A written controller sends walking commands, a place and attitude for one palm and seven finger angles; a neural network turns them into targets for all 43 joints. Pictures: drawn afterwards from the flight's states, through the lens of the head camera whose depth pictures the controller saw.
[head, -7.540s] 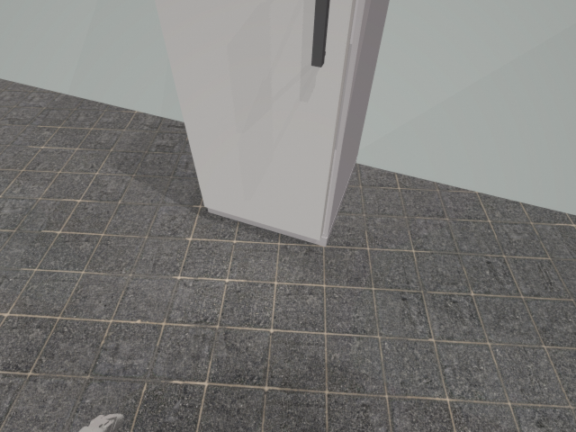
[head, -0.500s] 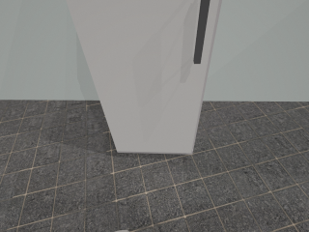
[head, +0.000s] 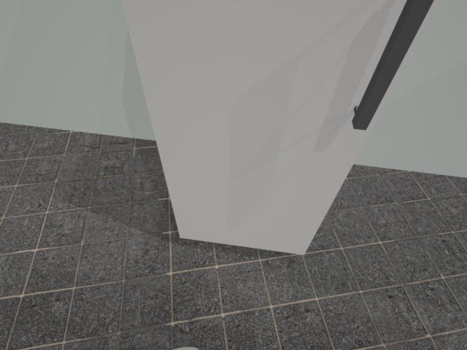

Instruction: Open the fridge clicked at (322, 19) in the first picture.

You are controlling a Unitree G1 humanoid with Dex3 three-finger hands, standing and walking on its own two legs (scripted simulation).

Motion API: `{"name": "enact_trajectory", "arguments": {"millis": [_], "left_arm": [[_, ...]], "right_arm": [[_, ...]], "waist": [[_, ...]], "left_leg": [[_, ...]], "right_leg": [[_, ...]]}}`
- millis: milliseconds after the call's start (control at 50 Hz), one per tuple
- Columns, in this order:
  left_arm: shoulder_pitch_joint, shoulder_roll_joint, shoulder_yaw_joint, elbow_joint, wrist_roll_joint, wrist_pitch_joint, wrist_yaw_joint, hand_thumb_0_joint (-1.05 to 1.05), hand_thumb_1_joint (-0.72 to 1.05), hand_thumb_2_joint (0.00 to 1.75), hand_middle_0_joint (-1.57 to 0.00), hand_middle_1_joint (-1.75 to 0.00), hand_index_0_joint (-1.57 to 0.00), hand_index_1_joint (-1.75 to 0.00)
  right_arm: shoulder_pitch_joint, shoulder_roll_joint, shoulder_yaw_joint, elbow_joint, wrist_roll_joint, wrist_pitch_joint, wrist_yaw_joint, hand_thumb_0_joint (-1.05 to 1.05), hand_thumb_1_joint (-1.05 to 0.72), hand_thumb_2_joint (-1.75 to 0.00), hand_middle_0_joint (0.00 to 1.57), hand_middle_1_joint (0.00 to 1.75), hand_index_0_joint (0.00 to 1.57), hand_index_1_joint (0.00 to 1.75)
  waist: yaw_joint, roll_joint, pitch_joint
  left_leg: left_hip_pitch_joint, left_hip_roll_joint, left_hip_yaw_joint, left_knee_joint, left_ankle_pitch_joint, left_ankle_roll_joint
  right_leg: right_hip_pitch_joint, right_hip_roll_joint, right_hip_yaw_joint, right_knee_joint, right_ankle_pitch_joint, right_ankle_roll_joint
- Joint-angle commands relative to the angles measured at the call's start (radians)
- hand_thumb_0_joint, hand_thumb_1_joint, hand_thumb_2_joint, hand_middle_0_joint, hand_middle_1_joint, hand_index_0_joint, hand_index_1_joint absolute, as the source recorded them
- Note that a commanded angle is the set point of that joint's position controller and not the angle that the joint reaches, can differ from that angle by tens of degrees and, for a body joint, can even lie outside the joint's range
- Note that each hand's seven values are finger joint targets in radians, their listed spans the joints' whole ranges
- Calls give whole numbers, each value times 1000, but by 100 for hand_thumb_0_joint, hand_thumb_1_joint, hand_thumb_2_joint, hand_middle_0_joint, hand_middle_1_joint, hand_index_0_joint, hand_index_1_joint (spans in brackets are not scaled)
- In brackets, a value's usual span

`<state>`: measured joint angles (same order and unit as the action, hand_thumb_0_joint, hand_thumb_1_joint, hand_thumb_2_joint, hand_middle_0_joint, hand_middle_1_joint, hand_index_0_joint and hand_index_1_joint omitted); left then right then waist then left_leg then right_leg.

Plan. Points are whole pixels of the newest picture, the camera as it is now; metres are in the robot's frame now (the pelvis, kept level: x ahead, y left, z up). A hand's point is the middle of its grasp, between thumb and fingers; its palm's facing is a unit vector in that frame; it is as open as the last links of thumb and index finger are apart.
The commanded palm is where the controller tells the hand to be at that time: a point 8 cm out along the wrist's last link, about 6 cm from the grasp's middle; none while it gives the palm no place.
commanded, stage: take the last steps up to it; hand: right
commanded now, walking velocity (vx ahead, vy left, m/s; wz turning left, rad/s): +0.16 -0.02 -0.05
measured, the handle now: (387, 55) +0.57 -0.21 +0.23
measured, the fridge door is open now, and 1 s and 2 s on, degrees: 0 0 0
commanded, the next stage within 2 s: come to a stop and stand still in 0.02 s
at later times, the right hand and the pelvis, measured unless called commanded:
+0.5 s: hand out of the picture +0.09 -0.21 -0.17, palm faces +0.04 +0.98 -0.20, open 7.4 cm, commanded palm none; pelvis +0.08 -0.03 +0.01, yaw +2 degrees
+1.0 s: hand out of the picture +0.04 -0.17 -0.16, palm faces +0.06 +0.98 -0.21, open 7.4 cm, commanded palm none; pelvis +0.04 +0.01 +0.01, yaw +1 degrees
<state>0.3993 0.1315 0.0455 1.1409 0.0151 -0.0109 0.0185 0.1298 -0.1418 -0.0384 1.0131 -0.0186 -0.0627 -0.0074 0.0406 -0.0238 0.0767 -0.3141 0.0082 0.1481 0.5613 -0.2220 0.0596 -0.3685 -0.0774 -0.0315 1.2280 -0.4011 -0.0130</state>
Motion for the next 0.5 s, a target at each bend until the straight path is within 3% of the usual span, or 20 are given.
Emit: {"name": "enact_trajectory", "arguments": {"millis": [0,60,100,140,180,200,220,240,260,280,300,340,400,440,480], "left_arm": [[65,19,6,-64,13,2,-10,0,90,90,-20,-30,-20,-30],[3,11,3,-94,12,2,-20,0,90,90,-20,-30,-20,-30],[-68,29,0,-114,9,-6,-24,0,90,90,-20,-30,-20,-30],[-119,27,-8,-119,4,-14,-17,0,90,90,-20,-30,-20,-30],[-120,42,-20,-105,0,-16,-7,0,90,90,-20,-30,-20,-30],[-106,60,-19,-95,-1,-17,-5,0,90,90,-20,-30,-20,-30],[-103,100,-14,-92,-3,-23,-1,0,90,90,-20,-30,-20,-30],[-97,148,-3,-99,-4,-24,3,0,90,90,-20,-30,-20,-30],[-106,175,3,-108,-6,-16,11,0,90,90,-20,-30,-20,-30],[-126,188,4,-107,-11,-11,20,0,90,90,-20,-30,-20,-30],[-133,199,8,-111,-10,-2,29,0,90,90,-20,-30,-20,-30],[-169,218,19,-131,-3,10,39,0,90,90,-20,-30,-20,-30],[-199,224,38,-162,2,24,37,0,90,90,-20,-30,-20,-30],[-228,216,43,-178,3,24,34,0,90,90,-20,-30,-20,-30],[-244,210,49,-188,5,26,28,0,90,90,-20,-30,-20,-30]], "right_arm": [[105,-99,-16,2,-2,-5,-12,0,-90,-90,20,30,20,30],[135,-111,-21,8,-4,-9,-9,0,-90,-90,20,30,20,30],[160,-127,-19,20,-2,-9,-6,0,-90,-90,20,30,20,30],[174,-119,-11,36,-4,-4,-11,0,-90,-90,20,30,20,30],[161,-130,-8,40,3,10,-20,0,-90,-90,20,30,20,30],[159,-132,-4,44,7,18,-25,0,-90,-90,20,30,20,30],[186,-116,2,49,10,27,-27,0,-90,-90,20,30,20,30],[216,-97,6,42,9,39,-33,0,-90,-90,20,30,20,30],[242,-87,9,38,8,50,-41,0,-90,-90,20,30,20,30],[254,-93,9,42,12,62,-43,0,-90,-90,20,30,20,30],[247,-117,3,38,14,73,-43,0,-90,-90,20,30,20,30],[234,-128,-9,29,7,87,-39,0,-90,-90,20,30,20,30],[212,-115,-30,-1,3,96,-33,0,-90,-90,20,30,20,30],[208,-110,-34,-20,1,102,-28,0,-90,-90,20,30,20,30],[205,-97,-37,-35,1,109,-24,0,-90,-90,20,30,20,30]], "waist": [[5,124,-17],[-9,133,-22],[-31,135,-28],[-43,134,-34],[-35,121,-72],[-24,102,-86],[-32,35,-103],[-38,-42,-113],[-40,-87,-95],[-43,-210,-106],[-36,-263,-108],[-39,-190,-111],[-29,-88,-174],[-38,-63,-180],[-37,-119,-191]], "left_leg": [[-55,255,-181,-367,100,86],[-12,236,-160,-365,164,97],[58,238,-166,-346,218,99],[99,238,-169,-290,397,93],[128,198,-125,-208,494,59],[121,177,-111,-155,473,29],[87,141,-106,-107,396,-13],[39,110,-99,-76,233,-47],[16,83,-90,-62,78,-72],[27,61,-64,25,-120,-92],[23,45,-78,154,-290,-98],[-40,45,-139,352,-378,-90],[-126,27,-161,520,-330,-98],[-133,30,-160,541,-303,-105],[-98,35,-146,487,-285,-107]], "right_leg": [[-57,-50,-1,-136,83,28],[-58,-40,-36,-307,129,43],[-67,-31,-46,-405,140,50],[-16,-12,-43,-520,136,56],[99,11,-33,-664,236,58],[178,7,-27,-764,366,57],[265,-39,9,-794,614,41],[327,-132,69,-767,875,0],[333,-199,107,-764,1017,-51],[322,-250,161,-814,1115,-102],[295,-278,195,-861,1149,-145],[285,-304,195,-851,1128,-194],[310,-284,156,-824,991,-198],[273,-274,132,-832,866,-189],[223,-253,119,-858,688,-174]]}}
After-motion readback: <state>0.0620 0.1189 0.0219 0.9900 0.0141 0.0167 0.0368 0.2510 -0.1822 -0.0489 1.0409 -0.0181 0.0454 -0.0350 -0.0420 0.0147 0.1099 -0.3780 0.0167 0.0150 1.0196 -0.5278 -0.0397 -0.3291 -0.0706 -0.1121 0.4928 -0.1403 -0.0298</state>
